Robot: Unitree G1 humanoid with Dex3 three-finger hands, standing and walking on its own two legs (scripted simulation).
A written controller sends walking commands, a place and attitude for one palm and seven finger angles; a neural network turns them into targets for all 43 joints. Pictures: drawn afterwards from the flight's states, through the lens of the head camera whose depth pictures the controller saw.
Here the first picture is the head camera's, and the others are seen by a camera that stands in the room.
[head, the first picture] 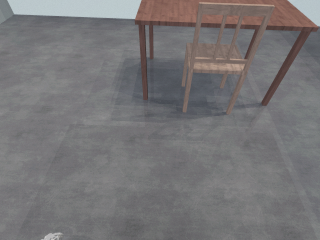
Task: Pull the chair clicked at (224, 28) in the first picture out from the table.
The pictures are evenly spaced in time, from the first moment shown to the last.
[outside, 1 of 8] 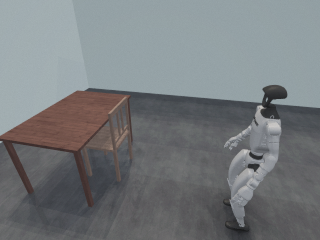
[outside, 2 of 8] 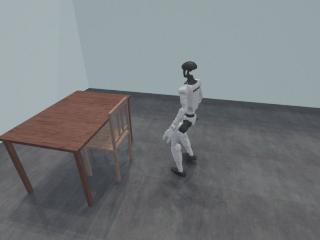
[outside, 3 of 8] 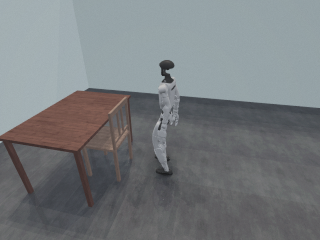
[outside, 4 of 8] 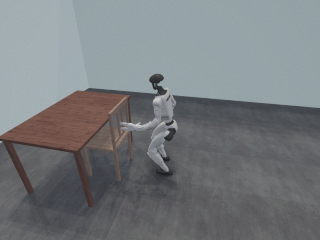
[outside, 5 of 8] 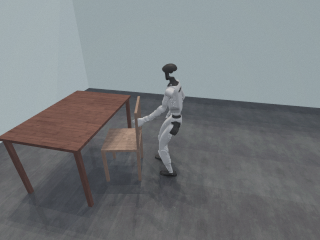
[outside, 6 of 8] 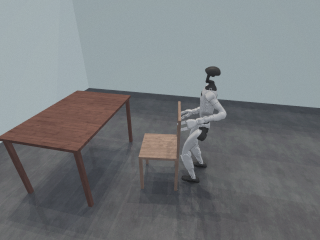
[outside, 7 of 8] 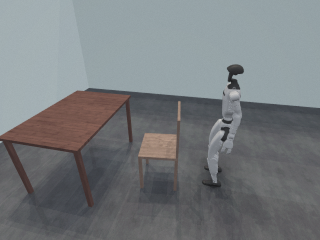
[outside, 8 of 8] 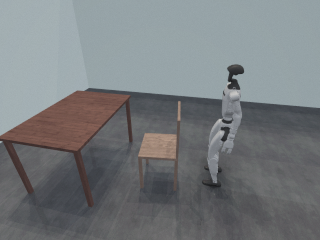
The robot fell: no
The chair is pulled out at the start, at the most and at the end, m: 0.00 0.63 0.62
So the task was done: yes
